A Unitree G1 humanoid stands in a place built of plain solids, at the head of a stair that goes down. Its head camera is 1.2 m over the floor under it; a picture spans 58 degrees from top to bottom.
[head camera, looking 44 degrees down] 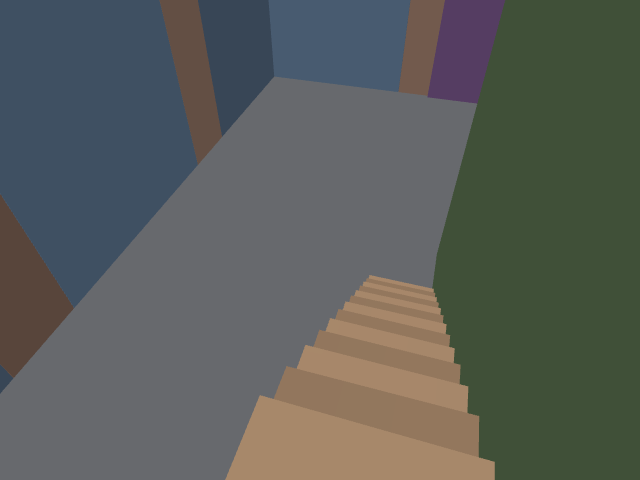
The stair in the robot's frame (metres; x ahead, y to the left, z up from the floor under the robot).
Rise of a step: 0.18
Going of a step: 0.21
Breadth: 0.76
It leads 16 degrees to the right of straight ahead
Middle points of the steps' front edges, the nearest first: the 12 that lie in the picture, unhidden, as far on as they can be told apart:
0.49 -0.19 0.00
0.69 -0.25 -0.18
0.88 -0.30 -0.36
1.08 -0.36 -0.54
1.28 -0.42 -0.72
1.48 -0.47 -0.90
1.67 -0.53 -1.08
1.87 -0.59 -1.26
2.07 -0.65 -1.44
2.27 -0.70 -1.63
2.47 -0.76 -1.81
2.66 -0.82 -1.99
